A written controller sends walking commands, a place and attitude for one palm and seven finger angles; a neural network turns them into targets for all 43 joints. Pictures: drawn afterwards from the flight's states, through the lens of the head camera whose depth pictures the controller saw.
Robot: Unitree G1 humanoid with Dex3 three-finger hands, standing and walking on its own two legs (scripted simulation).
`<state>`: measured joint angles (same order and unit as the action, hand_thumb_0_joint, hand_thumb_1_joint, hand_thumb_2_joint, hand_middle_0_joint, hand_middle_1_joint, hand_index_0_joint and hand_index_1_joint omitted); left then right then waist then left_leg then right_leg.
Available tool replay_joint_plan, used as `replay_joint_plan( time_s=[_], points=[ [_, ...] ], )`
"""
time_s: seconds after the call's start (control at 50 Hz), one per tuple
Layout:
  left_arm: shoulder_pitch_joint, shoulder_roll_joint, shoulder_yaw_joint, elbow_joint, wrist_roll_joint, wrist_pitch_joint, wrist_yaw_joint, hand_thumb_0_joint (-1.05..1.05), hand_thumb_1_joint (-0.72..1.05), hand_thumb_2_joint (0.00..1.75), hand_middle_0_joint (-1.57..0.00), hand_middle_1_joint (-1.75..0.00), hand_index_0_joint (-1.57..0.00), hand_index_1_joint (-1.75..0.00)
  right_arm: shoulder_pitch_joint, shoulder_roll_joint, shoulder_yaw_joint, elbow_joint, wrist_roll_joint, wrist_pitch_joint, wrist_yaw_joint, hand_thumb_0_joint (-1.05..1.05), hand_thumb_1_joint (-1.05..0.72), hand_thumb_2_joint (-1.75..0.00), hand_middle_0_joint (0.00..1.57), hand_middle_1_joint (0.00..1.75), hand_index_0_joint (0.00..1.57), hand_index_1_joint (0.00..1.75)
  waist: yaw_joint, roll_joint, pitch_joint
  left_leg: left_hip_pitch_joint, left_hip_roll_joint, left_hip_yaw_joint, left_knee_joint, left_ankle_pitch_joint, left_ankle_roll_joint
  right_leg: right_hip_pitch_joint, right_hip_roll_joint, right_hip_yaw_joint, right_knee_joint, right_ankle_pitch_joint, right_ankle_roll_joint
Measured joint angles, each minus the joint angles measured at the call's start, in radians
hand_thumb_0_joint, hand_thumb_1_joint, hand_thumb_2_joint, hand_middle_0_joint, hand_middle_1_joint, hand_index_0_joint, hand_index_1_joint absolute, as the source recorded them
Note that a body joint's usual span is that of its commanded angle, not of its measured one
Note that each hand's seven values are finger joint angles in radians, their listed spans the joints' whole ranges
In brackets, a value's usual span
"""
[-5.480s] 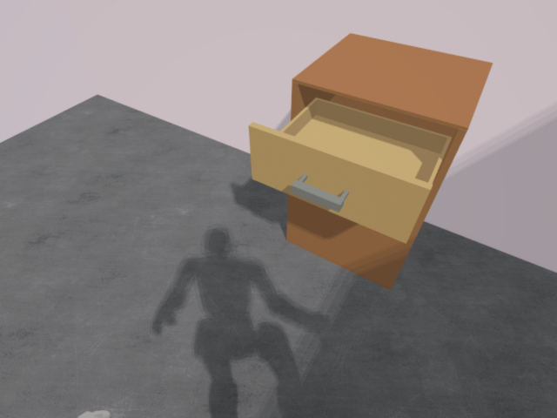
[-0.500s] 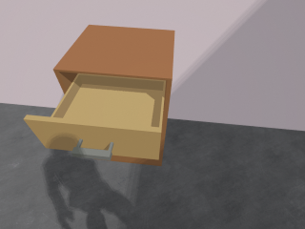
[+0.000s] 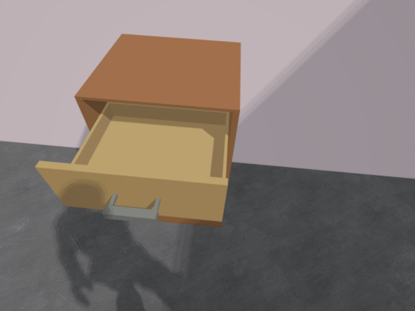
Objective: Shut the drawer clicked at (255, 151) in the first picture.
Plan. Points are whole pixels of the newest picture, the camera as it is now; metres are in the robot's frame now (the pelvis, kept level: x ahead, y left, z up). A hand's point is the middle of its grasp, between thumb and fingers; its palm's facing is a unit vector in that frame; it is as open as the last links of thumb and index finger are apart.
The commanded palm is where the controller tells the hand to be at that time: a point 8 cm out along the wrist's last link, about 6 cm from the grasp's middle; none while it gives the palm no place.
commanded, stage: come to a stop and stand still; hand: left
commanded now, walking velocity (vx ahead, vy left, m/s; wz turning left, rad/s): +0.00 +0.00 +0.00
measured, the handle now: (133, 206) +0.36 +0.21 -0.09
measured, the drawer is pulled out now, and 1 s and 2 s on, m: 0.27 0.27 0.27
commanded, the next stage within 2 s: look again from close up in 0.04 s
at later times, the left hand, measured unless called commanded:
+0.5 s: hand out of the picture +0.00 +0.22 -0.18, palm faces -0.01 -0.97 -0.23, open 7.4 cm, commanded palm none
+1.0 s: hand out of the picture -0.03 +0.20 -0.18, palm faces -0.03 -0.98 -0.22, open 7.4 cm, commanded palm none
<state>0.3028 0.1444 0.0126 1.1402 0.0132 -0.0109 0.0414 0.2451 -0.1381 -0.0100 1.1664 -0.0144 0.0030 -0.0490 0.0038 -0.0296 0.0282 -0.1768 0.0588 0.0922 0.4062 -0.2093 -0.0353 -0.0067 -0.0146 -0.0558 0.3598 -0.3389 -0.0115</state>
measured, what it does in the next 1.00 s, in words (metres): stands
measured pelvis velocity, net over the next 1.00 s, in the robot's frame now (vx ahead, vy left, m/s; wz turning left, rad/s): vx -0.03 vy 0.02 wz -0.05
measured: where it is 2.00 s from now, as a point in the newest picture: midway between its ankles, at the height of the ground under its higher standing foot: outside the picture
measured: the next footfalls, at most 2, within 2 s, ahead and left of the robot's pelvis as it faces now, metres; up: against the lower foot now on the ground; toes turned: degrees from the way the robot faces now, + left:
none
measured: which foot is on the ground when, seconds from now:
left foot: down 0.00-1.00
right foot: down 0.00-1.00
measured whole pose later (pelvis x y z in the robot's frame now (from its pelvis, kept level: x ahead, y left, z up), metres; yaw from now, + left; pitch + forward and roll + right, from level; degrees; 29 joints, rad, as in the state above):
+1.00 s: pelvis -0.03 +0.02 -0.01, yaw -3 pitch +0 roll +1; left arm 0.31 0.17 -0.01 1.04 0.02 0.01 0.04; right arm 0.22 -0.16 -0.02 1.06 -0.01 0.01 -0.03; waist 0.01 -0.02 0.06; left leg -0.28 0.05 0.13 0.50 -0.21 -0.01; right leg -0.17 -0.04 0.00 0.54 -0.37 0.01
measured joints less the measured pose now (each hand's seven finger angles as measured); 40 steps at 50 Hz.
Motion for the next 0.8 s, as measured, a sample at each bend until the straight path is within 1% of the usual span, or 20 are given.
replay_joint_plan(
  time_s=[0.14, 0.18, 0.2, 0.22, 0.26, 0.36, 0.48, 0.58, 0.68, 0.8],
  points=[
    [-0.004, -0.001, -0.002, 0.001, -0.001, 0.0, -0.001, 0.0, 0.91, 0.9, -0.2, -0.3, -0.2, -0.3, 0.011, 0.005, 0.004, 0.006, 0.0, -0.002, 0.004, 0.01, -0.92, -0.9, 0.2, 0.3, 0.2, 0.3, -0.002, 0.0, 0.001, 0.003, -0.009, 0.001, -0.01, 0.005, 0.007, 0.003, -0.009, -0.001, -0.008, 0.004, 0.007],
    [0.003, -0.011, -0.012, -0.012, 0.009, -0.018, 0.011, 0.0, 0.91, 0.9, -0.2, -0.3, -0.2, -0.3, 0.014, -0.011, 0.004, -0.017, 0.001, 0.001, 0.014, 0.01, -0.93, -0.9, 0.2, 0.3, 0.2, 0.3, 0.0, 0.024, -0.001, -0.053, 0.007, -0.008, 0.062, -0.015, 0.016, -0.024, 0.005, 0.0, 0.002, 0.008, 0.011],
    [0.01, -0.016, -0.017, -0.024, 0.011, -0.027, 0.013, 0.0, 0.91, 0.9, -0.2, -0.3, -0.2, -0.3, 0.014, -0.021, 0.002, -0.039, 0.001, -0.001, 0.019, 0.01, -0.93, -0.9, 0.2, 0.3, 0.2, 0.3, -0.004, 0.037, 0.002, -0.075, 0.014, -0.016, 0.094, -0.037, 0.021, -0.044, 0.012, 0.002, 0.023, 0.003, 0.011],
    [0.014, -0.018, -0.02, -0.033, 0.011, -0.031, 0.013, 0.0, 0.91, 0.9, -0.2, -0.3, -0.2, -0.3, 0.016, -0.027, 0.0, -0.059, 0.0, -0.005, 0.022, 0.01, -0.93, -0.9, 0.2, 0.3, 0.2, 0.3, -0.012, 0.045, 0.006, -0.092, 0.017, -0.019, 0.118, -0.055, 0.018, -0.063, 0.014, 0.003, 0.051, -0.008, 0.012],
    [0.015, -0.016, -0.023, -0.047, 0.008, -0.032, 0.011, 0.0, 0.91, 0.9, -0.2, -0.3, -0.2, -0.3, 0.021, -0.033, 0.0, -0.087, -0.001, -0.017, 0.025, 0.01, -0.92, -0.9, 0.2, 0.3, 0.2, 0.3, -0.021, 0.045, 0.013, -0.111, 0.011, -0.018, 0.153, -0.067, 0.016, -0.088, 0.005, 0.006, 0.103, -0.034, 0.016],
    [0.003, 0.001, -0.023, -0.076, 0.003, -0.01, 0.009, 0.01, 0.91, 0.9, -0.2, -0.3, -0.2, -0.3, 0.032, -0.035, 0.008, -0.114, 0.0, -0.014, 0.021, 0.01, -0.92, -0.9, 0.2, 0.3, 0.2, 0.3, -0.019, 0.046, 0.003, -0.114, -0.005, -0.008, 0.197, -0.089, 0.037, -0.102, -0.016, 0.014, 0.169, -0.067, 0.031],
    [-0.018, 0.028, -0.025, -0.105, 0.004, 0.007, 0.002, 0.0, 0.91, 0.9, -0.2, -0.3, -0.2, -0.3, 0.029, -0.037, 0.011, -0.118, -0.003, 0.0, 0.028, 0.01, -0.93, -0.9, 0.2, 0.3, 0.2, 0.3, -0.013, 0.038, -0.006, -0.108, -0.024, 0.004, 0.172, -0.068, 0.049, -0.113, -0.035, 0.023, 0.176, -0.061, 0.038],
    [-0.013, 0.042, -0.028, -0.11, 0.006, 0.008, -0.003, 0.0, 0.91, 0.9, -0.2, -0.3, -0.2, -0.3, 0.031, -0.037, 0.014, -0.119, -0.003, -0.003, 0.035, 0.01, -0.93, -0.9, 0.2, 0.3, 0.2, 0.3, -0.009, 0.027, -0.008, -0.104, -0.034, 0.016, 0.128, -0.04, 0.053, -0.125, -0.044, 0.033, 0.159, -0.043, 0.042],
    [0.001, 0.044, -0.031, -0.093, 0.004, 0.007, -0.005, 0.0, 0.91, 0.9, -0.2, -0.3, -0.2, -0.3, 0.036, -0.033, 0.02, -0.103, 0.001, -0.012, 0.035, 0.01, -0.92, -0.9, 0.2, 0.3, 0.2, 0.3, -0.005, 0.021, -0.003, -0.09, -0.036, 0.022, 0.099, -0.026, 0.052, -0.118, -0.046, 0.038, 0.14, -0.033, 0.045],
    [0.018, 0.033, -0.035, -0.068, 0.002, 0.005, -0.003, 0.0, 0.91, 0.9, -0.2, -0.3, -0.2, -0.3, 0.033, -0.026, 0.022, -0.077, 0.005, -0.014, 0.032, 0.0, -0.91, -0.9, 0.2, 0.3, 0.2, 0.3, 0.0, 0.016, 0.003, -0.07, -0.033, 0.024, 0.079, -0.02, 0.046, -0.102, -0.042, 0.04, 0.124, -0.028, 0.04]
  ],
)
